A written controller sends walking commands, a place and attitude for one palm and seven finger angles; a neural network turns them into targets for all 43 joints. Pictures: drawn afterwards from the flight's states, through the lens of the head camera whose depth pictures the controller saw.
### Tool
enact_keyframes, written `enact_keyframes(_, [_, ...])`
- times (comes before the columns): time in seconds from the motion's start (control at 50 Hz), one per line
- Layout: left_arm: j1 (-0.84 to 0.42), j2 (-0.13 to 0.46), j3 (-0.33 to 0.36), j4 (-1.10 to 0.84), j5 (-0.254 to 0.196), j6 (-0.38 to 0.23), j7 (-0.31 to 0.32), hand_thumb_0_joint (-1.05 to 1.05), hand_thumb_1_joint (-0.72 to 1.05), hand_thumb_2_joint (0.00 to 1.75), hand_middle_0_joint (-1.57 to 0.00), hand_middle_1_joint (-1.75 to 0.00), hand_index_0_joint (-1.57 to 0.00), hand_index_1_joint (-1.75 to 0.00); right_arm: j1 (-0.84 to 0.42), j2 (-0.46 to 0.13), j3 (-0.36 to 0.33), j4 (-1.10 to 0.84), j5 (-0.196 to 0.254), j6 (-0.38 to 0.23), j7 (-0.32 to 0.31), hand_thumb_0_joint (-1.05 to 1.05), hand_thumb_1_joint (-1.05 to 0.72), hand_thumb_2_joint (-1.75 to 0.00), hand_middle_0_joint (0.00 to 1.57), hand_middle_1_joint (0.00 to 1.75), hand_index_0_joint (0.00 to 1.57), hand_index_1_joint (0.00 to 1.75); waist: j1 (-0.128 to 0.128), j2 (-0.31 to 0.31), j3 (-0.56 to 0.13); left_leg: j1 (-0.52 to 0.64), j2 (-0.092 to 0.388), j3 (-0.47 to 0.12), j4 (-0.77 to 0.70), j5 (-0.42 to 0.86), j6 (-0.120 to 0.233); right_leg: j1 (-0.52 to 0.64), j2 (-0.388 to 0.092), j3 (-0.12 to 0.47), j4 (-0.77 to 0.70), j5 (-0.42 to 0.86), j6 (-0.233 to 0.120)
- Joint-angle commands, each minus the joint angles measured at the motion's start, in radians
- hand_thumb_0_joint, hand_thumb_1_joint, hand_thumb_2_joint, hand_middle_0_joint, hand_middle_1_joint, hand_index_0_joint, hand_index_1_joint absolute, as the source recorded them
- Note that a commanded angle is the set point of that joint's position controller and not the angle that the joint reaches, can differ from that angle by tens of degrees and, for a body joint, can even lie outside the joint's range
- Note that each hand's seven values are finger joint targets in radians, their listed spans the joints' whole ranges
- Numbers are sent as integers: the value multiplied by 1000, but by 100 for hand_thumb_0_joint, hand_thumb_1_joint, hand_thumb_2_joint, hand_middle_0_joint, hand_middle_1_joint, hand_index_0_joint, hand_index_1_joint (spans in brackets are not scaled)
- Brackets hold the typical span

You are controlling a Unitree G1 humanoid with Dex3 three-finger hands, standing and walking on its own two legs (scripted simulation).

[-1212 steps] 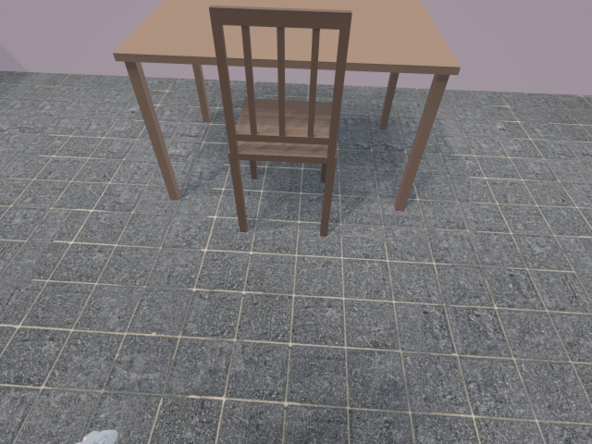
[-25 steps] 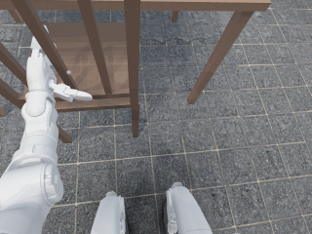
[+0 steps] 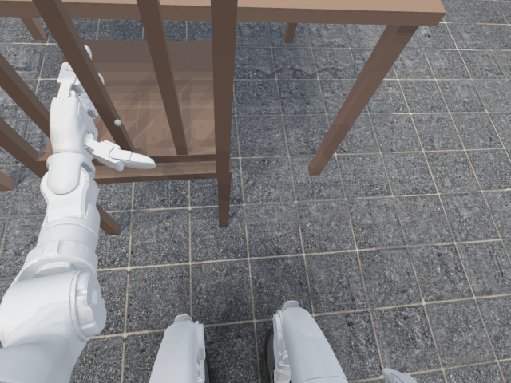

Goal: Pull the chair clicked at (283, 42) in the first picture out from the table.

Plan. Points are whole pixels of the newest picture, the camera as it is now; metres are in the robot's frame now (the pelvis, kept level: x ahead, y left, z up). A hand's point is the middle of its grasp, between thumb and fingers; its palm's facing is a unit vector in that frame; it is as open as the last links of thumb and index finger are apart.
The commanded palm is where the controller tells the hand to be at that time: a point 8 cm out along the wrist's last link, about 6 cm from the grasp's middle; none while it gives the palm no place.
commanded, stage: hook a spindle and tug to test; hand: left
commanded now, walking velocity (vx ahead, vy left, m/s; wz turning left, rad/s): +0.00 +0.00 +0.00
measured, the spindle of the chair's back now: (96, 90) +0.53 +0.20 +0.06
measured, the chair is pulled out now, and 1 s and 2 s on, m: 0.00 0.01 0.08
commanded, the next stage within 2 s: step backward, pulling the chair out in 1.32 s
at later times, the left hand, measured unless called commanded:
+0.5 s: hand (115, 121) +0.50 +0.18 +0.04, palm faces +0.06 -1.00 -0.02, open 9.6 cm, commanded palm +0.47 +0.21 +0.03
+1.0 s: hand (118, 124) +0.49 +0.17 +0.04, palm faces +0.04 -1.00 -0.02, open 5.3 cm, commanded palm +0.45 +0.21 +0.03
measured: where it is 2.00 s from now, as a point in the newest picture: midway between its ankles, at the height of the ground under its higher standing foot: outside the picture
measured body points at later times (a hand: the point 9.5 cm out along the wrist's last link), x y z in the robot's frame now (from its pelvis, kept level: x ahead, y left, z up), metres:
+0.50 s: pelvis +0.00 +0.00 +0.00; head +0.16 +0.03 +0.42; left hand +0.49 +0.23 +0.04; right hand +0.04 -0.26 -0.12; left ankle +0.01 +0.10 -0.61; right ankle +0.04 -0.13 -0.61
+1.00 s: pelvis +0.01 +0.00 +0.01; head +0.17 +0.03 +0.43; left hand +0.48 +0.23 +0.04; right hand +0.06 -0.25 -0.11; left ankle +0.01 +0.10 -0.61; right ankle +0.04 -0.13 -0.61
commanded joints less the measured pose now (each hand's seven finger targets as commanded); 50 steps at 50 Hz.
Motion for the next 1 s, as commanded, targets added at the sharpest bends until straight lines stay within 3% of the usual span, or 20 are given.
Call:
enact_keyframes(0.0, [-365,190,9,-229,-13,-68,0,0,-50,30,-24,-63,-24,-63,161,-171,-71,-50,2,-12,-13,0,-90,-90,20,30,20,30,-5,112,-557,398,-29,-55,-157,450,-6,300,44,28,-131,307,-30])
enact_keyframes(0.04, [-365,185,2,-215,-14,-64,0,0,-50,30,-27,-74,-27,-74,165,-172,-69,-48,3,-12,-16,0,-90,-90,20,30,20,30,-12,90,-534,386,-27,-60,-164,434,-5,294,46,24,-130,294,-32])
enact_keyframes(0.08, [-386,162,-17,-230,-14,-66,4,0,-50,30,-31,-85,-31,-85,160,-169,-70,-44,3,-15,-15,0,-90,-90,20,30,20,30,-11,122,-532,406,-28,-60,-165,435,-8,276,44,22,-135,284,-32])
enact_keyframes(0.1, [-376,180,2,-222,-14,-66,8,0,-50,30,-32,-90,-32,-90,164,-171,-71,-41,1,-15,-15,0,-90,-90,20,30,20,30,-8,101,-535,401,-27,-62,-166,432,-8,285,46,21,-135,282,-32])
enact_keyframes(0.2, [-363,160,-19,-199,-4,-77,13,0,-22,42,-41,-118,-41,-118,158,-167,-70,-39,1,-20,-14,0,-90,-90,20,30,20,30,-7,106,-502,386,-29,-58,-170,403,-9,269,45,23,-139,257,-34])
enact_keyframes(0.24, [-396,135,-43,-197,-4,-82,14,0,-11,47,-45,-129,-45,-129,162,-168,-70,-37,1,-22,-13,0,-90,-90,20,30,20,30,-26,85,-484,382,-28,-64,-173,375,-6,250,46,20,-140,232,-34])
enact_keyframes(0.28, [-403,157,-32,-199,3,-88,15,0,0,52,-48,-140,-48,-140,162,-174,-71,-35,-1,-22,-13,0,-90,-90,20,30,20,30,-16,113,-508,404,-27,-70,-173,383,-10,235,45,18,-135,225,-38])
enact_keyframes(0.3, [-407,135,-50,-201,2,-88,12,0,6,54,-50,-145,-50,-145,160,-171,-72,-35,-3,-22,-13,0,-90,-90,20,30,20,30,-22,124,-512,416,-27,-70,-172,394,-10,231,45,18,-137,230,-37])
enact_keyframes(0.36, [-406,112,-67,-185,-1,-86,7,0,23,61,-50,-145,-50,-145,163,-173,-74,-30,-2,-21,-12,0,-90,-90,20,30,20,30,-28,117,-508,429,-25,-74,-171,396,-11,213,46,14,-136,227,-37])
enact_keyframes(0.4, [-416,121,-65,-194,2,-82,7,0,34,66,-50,-145,-50,-145,165,-174,-74,-31,-3,-18,-10,0,-90,-90,20,30,20,30,-24,135,-522,426,-28,-72,-166,403,-10,218,45,16,-134,233,-38])
enact_keyframes(0.44, [-412,140,-51,-167,5,-73,10,0,45,71,-50,-145,-50,-145,179,-178,-73,-27,-3,-13,-12,0,-90,-90,20,30,20,30,-31,103,-513,418,-25,-76,-167,404,-10,218,46,13,-130,234,-37])
enact_keyframes(0.52, [-398,158,-32,-172,6,-61,6,0,68,80,-50,-145,-50,-145,178,-178,-73,-32,-3,-4,-12,0,-90,-90,20,30,20,30,-17,119,-529,414,-26,-71,-163,429,-9,241,45,15,-130,261,-38])
enact_keyframes(0.6, [-397,135,-46,-190,-4,-53,0,0,90,90,-50,-145,-50,-145,179,-173,-73,-34,-2,2,-11,0,-90,-90,20,30,20,30,-22,119,-532,432,-23,-73,-162,471,-10,239,46,11,-128,289,-35])
enact_keyframes(0.64, [-386,131,-47,-196,-8,-53,1,0,90,90,-50,-145,-50,-145,183,-173,-74,-35,-1,3,-10,0,-90,-90,20,30,20,30,-21,123,-533,447,-21,-75,-164,486,-12,232,47,10,-126,292,-37])
enact_keyframes(0.68, [-341,148,-28,-210,-8,-51,2,0,90,90,-50,-145,-50,-145,179,-172,-74,-42,-1,6,-8,0,-90,-90,20,30,20,30,-3,115,-552,443,-23,-70,-165,508,-12,267,46,12,-126,319,-36])
enact_keyframes(0.7, [-321,126,-42,-215,-11,-49,-2,0,90,90,-50,-145,-50,-145,175,-166,-76,-46,1,6,-7,0,-90,-90,20,30,20,30,-5,102,-548,432,-25,-62,-165,502,-9,284,48,15,-132,329,-34])
enact_keyframes(0.76, [-267,115,-49,-261,-13,-51,-1,0,90,90,-50,-145,-50,-145,168,-164,-76,-58,3,7,-1,0,-90,-90,20,30,20,30,14,133,-561,467,-21,-64,-175,539,-16,281,47,11,-128,336,-38])
enact_keyframes(0.88, [-200,108,-48,-287,-20,-47,8,0,90,90,-50,-145,-50,-145,157,-160,-78,-66,8,5,2,0,-90,-90,20,30,20,30,16,98,-514,429,-22,-51,-185,522,-12,318,48,16,-140,357,-35])
enact_keyframes(0.92, [-145,109,-37,-316,-24,-49,7,0,90,90,-50,-145,-50,-145,155,-155,-81,-76,10,3,2,0,-90,-90,20,30,20,30,33,92,-545,433,-26,-45,-188,546,-12,359,49,20,-140,387,-35])
enact_keyframes(0.98, [-113,83,-54,-305,-32,-40,4,0,90,90,-50,-145,-50,-145,150,-153,-80,-75,14,-1,3,0,-90,-90,20,30,20,30,29,71,-494,415,-25,-42,-192,534,-12,346,48,17,-143,380,-33])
